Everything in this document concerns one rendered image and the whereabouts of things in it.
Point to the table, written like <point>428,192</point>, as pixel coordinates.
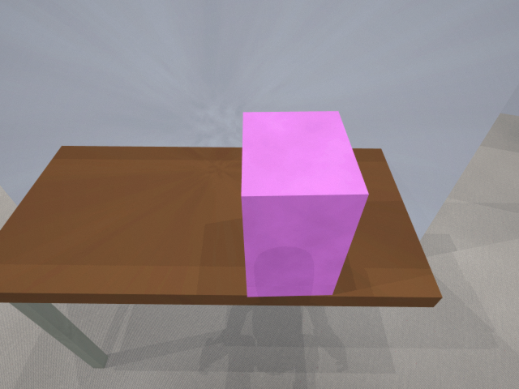
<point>163,225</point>

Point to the carton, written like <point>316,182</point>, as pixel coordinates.
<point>302,198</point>

